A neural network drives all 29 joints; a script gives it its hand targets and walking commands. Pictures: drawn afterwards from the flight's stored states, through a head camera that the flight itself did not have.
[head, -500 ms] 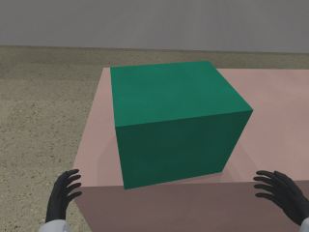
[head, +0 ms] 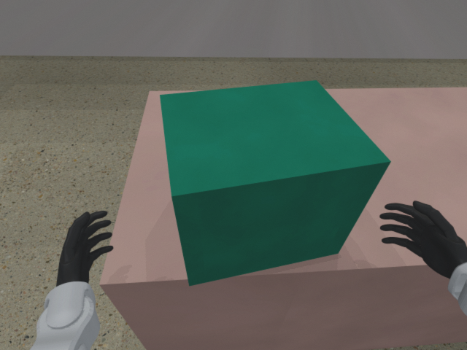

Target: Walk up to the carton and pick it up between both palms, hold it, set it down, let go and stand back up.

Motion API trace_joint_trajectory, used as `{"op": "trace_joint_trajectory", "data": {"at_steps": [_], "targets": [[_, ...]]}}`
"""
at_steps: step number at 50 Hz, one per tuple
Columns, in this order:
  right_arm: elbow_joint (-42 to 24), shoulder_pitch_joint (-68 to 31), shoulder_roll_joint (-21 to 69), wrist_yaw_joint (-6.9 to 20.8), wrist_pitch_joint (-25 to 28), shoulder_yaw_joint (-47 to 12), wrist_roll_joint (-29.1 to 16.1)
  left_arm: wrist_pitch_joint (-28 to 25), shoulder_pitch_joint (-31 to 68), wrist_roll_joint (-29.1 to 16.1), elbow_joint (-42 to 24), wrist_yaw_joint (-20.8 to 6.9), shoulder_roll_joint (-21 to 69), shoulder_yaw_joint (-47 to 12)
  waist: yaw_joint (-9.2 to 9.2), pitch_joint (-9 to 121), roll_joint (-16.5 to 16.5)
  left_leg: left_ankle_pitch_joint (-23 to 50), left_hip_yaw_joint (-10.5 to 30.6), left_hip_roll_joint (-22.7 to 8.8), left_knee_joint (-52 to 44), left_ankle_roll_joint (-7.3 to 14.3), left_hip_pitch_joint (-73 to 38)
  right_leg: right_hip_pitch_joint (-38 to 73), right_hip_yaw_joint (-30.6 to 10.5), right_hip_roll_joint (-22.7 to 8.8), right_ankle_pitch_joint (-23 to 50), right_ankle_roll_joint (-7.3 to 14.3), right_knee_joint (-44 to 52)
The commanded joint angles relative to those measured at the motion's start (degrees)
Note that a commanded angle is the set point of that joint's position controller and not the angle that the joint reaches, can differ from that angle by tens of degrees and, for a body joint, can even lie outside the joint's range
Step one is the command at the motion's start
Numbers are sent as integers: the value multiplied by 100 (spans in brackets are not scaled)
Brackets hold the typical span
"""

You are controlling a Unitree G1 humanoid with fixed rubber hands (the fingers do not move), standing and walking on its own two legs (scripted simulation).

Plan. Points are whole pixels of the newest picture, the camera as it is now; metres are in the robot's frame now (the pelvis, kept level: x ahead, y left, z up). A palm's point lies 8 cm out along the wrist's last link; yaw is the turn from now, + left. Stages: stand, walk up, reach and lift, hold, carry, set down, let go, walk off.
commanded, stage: reach and lift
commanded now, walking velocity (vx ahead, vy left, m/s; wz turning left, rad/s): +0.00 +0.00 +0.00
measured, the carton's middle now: (255, 179) +0.44 -0.02 +0.06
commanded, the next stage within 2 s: none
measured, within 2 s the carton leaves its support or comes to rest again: neither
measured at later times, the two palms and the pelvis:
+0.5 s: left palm (62, 228) +0.25 +0.25 +0.15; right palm (430, 197) +0.32 -0.27 +0.15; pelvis -0.01 -0.01 +0.00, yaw -1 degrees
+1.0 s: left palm (54, 182) +0.30 +0.27 +0.19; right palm (412, 140) +0.40 -0.25 +0.20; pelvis -0.01 +0.00 +0.00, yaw +1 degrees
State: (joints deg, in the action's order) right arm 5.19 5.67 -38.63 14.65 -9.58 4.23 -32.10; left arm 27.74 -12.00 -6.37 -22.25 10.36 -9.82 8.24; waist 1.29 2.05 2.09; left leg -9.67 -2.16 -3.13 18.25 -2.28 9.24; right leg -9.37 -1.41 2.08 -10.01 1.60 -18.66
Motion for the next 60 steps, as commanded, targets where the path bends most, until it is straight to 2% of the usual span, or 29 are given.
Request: {"op": "trace_joint_trajectory", "data": {"at_steps": [1,7,14,20,27,32,38,47,52,60], "targets": [[-861,-1151,-1620,-104,-2,812,-72,26,898,-35,-1127,-69,-604,288,-37,906,96,1540,186,313,10,-70,-1016,-129,-285,38,1353,323,392],[-856,-1707,-1642,-262,-351,742,-116,456,1346,-142,-1110,-161,-812,526,55,897,59,1602,148,352,-62,-65,-1050,-3,-362,33,1442,291,469],[-694,-2693,-1596,-460,-727,613,-73,955,2138,-272,-804,-268,-1062,810,234,991,185,1410,95,376,-120,24,-936,50,-474,17,1296,214,535],[-380,-3522,-1629,-542,-921,457,-52,1190,2742,-343,-464,-359,-1160,972,293,1289,352,1469,85,401,-84,64,-835,238,-507,17,1512,137,467],[252,-4558,-1671,-558,-1065,332,-29,1360,3658,-417,-54,-355,-1297,1011,301,1520,380,1205,101,418,-111,99,-611,272,-489,10,1192,83,438],[750,-5240,-1634,-521,-1172,246,-34,1475,4334,-470,308,-293,-1401,962,353,1652,281,930,106,421,-146,114,-357,284,-488,-31,747,64,463],[1337,-5936,-1658,-464,-1264,154,-56,1596,5091,-549,679,-200,-1530,879,353,1849,128,739,132,424,-139,86,-111,330,-446,-71,639,31,399],[1904,-6728,-1857,-430,-1260,50,-97,1778,5725,-612,929,-143,-1636,790,278,2309,33,1297,174,432,9,-21,-217,572,-196,35,1566,59,167],[1952,-7127,-1970,-408,-1233,-51,-207,1861,5939,-634,948,-123,-1703,831,358,2569,64,1770,180,428,120,-92,-314,688,-105,105,2011,81,94],[2260,-7734,-2074,-351,-1295,-215,-292,1927,6478,-767,1210,-82,-1810,770,452,2773,126,1924,200,387,173,-148,-235,665,-56,119,2067,98,52]]}}
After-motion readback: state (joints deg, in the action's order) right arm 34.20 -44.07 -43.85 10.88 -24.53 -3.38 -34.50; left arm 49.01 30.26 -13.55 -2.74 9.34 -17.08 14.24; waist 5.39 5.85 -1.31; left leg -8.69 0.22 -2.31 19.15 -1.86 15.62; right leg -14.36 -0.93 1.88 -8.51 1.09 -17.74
